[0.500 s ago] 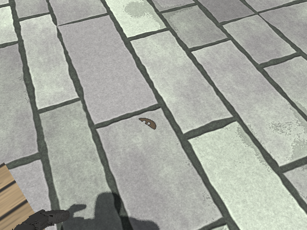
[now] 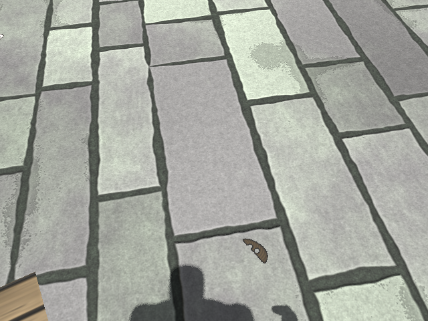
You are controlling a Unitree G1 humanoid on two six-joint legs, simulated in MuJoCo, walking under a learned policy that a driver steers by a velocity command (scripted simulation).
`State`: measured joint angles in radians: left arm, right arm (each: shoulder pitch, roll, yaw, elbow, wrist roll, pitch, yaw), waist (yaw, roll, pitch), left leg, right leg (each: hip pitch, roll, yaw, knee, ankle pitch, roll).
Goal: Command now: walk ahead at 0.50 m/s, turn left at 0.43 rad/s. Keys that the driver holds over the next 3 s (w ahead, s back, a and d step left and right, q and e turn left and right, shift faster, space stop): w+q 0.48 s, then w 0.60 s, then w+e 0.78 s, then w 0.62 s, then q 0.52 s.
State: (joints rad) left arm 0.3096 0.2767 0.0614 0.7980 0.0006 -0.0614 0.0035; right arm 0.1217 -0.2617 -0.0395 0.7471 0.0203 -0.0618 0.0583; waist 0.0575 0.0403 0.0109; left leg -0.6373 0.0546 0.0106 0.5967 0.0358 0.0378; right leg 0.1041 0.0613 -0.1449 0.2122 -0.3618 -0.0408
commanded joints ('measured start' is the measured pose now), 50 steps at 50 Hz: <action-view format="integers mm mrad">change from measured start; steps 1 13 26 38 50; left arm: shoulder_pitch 3 -84 -99 -12 62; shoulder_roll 193 114 172 139 200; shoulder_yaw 51 10 42 25 35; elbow -42 -157 -168 -76 13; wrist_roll -8 15 6 -7 -33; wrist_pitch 17 -38 -75 -47 3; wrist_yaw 23 0 -16 -14 -2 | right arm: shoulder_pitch -69 106 197 60 5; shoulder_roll -104 -167 -120 -66 -129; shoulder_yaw -31 -60 -49 -17 -43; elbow -114 -121 -91 -151 -157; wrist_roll -3 -12 -7 -16 -10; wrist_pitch -14 -7 22 -1 -24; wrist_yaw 15 -48 -70 -52 -24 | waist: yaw -26 -36 -4 -29 -80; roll -132 -13 68 -124 -121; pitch -5 -41 -133 -5 -49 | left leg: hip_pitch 16 422 420 -52 343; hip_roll -70 101 8 42 -60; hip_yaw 81 -342 -358 -74 24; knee -1 -364 7 331 -128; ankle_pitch -161 94 -107 -273 -111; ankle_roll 52 285 91 -40 42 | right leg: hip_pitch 64 -718 -252 -223 -145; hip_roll -317 -160 -122 -286 -271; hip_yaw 24 210 239 388 223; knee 168 822 253 -41 187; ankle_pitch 1092 37 304 331 685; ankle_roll -84 96 2 -190 -88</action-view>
